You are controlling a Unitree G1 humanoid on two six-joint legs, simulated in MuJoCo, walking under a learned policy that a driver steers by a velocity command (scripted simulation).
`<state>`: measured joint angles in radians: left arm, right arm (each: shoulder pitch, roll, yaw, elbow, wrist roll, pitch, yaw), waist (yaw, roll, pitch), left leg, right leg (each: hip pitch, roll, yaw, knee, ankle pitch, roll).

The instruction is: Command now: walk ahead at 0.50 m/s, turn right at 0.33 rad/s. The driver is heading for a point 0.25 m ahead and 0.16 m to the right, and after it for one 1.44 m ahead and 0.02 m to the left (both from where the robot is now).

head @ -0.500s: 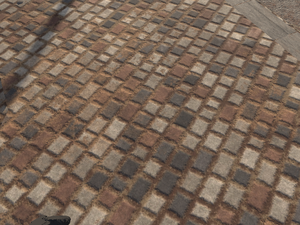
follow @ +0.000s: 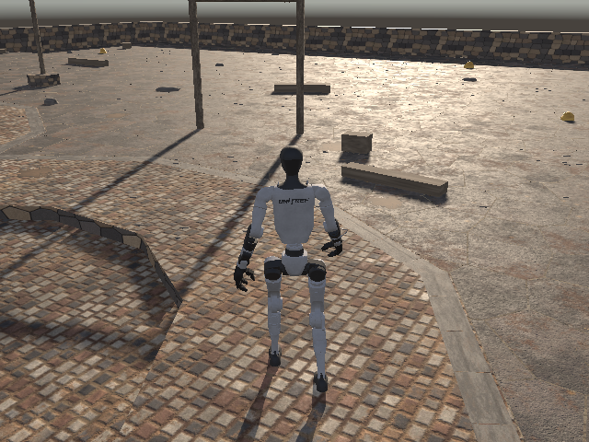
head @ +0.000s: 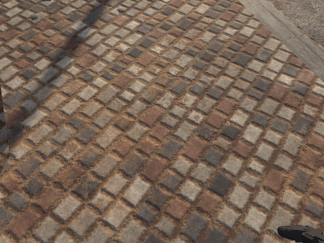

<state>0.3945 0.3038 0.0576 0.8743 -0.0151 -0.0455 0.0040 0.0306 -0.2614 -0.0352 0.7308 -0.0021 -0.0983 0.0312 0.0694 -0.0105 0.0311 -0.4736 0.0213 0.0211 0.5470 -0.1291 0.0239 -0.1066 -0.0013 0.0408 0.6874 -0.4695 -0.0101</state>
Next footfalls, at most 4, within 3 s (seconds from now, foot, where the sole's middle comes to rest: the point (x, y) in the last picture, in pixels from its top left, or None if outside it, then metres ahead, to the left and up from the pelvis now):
0.50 right None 0.40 -0.17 -0.76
1.02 left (187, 174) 0.76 -0.05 -0.76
1.48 right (236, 170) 0.80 -0.27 -0.76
1.88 left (180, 185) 0.71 -0.02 -0.76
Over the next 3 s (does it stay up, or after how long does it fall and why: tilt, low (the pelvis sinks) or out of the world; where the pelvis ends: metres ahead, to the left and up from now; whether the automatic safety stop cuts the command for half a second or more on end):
stays up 1.11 0.03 0.00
